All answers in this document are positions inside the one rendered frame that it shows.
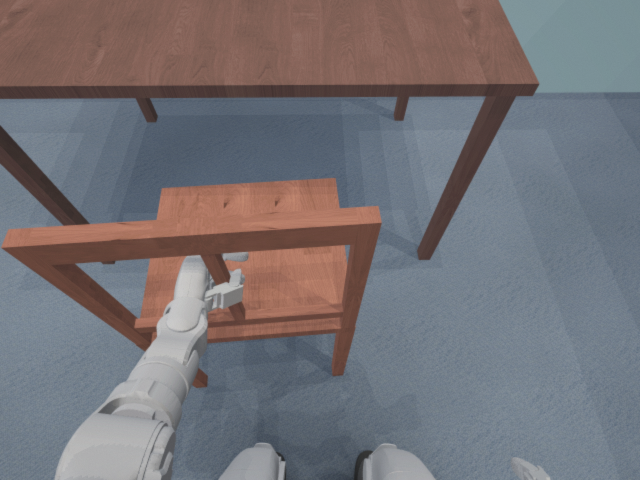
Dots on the left robot forearm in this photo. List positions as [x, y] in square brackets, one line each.
[161, 380]

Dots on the robot left thigh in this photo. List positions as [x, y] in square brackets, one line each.
[255, 464]

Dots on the left robot shin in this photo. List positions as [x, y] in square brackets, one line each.
[265, 445]

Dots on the left robot upper arm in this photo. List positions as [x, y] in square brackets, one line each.
[113, 447]

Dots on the left robot hand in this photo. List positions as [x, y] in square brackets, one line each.
[194, 280]

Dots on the chair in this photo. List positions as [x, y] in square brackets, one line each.
[297, 280]

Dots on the right robot hand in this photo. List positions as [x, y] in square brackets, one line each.
[526, 471]

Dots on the table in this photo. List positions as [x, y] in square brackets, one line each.
[75, 49]

